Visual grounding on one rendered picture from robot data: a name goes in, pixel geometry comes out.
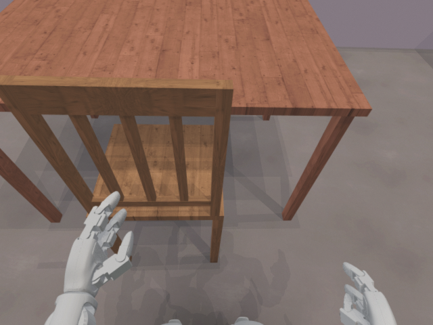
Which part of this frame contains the left robot forearm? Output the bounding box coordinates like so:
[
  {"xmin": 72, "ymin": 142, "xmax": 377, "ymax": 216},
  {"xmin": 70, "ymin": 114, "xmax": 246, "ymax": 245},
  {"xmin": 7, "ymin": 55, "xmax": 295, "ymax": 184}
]
[{"xmin": 45, "ymin": 291, "xmax": 98, "ymax": 325}]

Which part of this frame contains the chair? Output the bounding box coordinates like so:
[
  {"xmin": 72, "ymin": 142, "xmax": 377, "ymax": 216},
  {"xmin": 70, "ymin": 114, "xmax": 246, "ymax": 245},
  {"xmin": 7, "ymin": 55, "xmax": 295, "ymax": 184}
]
[{"xmin": 0, "ymin": 75, "xmax": 233, "ymax": 263}]

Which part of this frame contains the robot left hand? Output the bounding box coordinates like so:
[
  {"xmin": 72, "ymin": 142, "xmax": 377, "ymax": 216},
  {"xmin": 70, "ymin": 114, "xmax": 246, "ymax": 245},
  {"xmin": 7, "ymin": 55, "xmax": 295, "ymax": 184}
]
[{"xmin": 64, "ymin": 191, "xmax": 133, "ymax": 298}]

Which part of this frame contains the robot right hand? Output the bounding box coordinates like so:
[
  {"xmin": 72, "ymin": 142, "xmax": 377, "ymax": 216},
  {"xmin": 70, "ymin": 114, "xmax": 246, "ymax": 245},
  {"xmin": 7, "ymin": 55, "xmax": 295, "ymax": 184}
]
[{"xmin": 340, "ymin": 262, "xmax": 397, "ymax": 325}]

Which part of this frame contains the table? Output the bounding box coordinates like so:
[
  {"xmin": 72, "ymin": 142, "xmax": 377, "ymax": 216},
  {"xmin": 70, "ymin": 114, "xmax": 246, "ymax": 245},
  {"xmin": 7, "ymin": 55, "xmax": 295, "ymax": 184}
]
[{"xmin": 0, "ymin": 0, "xmax": 372, "ymax": 223}]

